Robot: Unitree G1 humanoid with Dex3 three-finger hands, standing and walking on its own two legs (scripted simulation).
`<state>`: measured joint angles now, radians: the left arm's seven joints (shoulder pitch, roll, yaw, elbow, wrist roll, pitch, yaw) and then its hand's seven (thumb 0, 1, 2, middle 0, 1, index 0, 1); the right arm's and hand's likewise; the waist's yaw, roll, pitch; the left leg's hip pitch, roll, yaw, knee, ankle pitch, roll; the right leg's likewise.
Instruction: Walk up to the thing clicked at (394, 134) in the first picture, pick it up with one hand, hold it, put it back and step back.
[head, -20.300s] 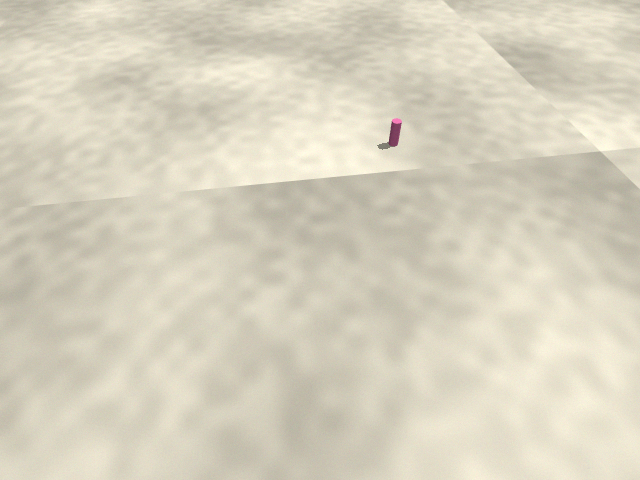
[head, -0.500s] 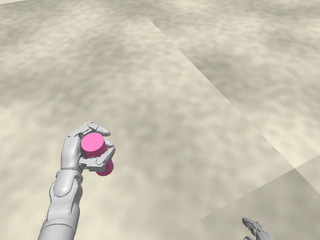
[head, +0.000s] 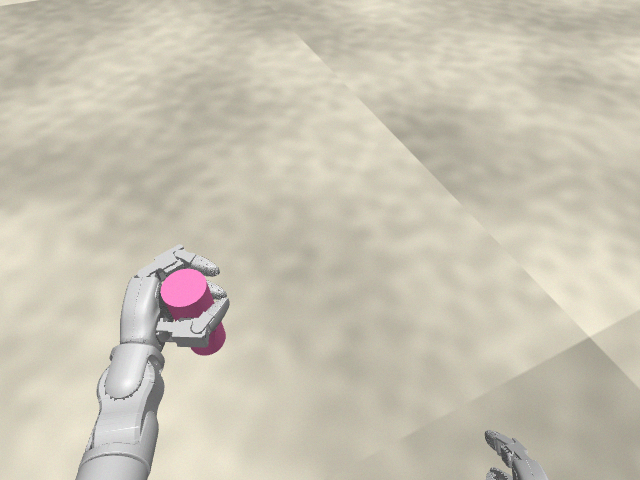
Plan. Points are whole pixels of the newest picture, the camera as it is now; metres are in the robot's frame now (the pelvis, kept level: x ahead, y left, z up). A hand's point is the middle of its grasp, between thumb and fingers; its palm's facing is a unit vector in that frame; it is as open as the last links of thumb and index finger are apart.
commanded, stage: crouch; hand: left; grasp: from the side
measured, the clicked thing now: (197, 315) +0.33 +0.18 +0.02
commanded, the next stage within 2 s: lower in 1.98 s
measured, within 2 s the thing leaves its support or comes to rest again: neither
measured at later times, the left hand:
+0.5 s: hand (212, 326) +0.34 +0.17 -0.04, palm faces +0.06 -1.00 -0.01, open 7.1 cm
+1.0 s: hand (233, 369) +0.37 +0.19 -0.29, palm faces +0.08 -1.00 -0.03, open 7.1 cm
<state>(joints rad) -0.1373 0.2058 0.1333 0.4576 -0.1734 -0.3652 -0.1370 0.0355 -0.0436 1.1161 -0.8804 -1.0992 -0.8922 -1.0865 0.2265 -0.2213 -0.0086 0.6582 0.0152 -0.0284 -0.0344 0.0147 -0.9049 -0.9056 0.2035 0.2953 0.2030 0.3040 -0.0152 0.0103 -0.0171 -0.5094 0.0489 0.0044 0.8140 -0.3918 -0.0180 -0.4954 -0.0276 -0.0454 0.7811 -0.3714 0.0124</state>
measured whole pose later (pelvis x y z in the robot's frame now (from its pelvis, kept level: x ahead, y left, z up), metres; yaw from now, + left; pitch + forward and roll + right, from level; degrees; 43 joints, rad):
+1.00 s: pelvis -0.06 +0.00 -0.26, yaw -2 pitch +33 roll -3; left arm -0.60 0.31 0.38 1.05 -0.12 -0.78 -0.20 0.03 -0.04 1.12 -0.88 -1.09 -0.89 -1.08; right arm 0.11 -0.25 0.01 0.69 -0.09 -0.03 0.08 0.01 -0.89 -0.91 0.20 0.30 0.20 0.30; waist -0.09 -0.01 -0.18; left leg -1.84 0.05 -0.06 1.94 -0.68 -0.03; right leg -1.82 -0.04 -0.04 1.90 -0.67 0.00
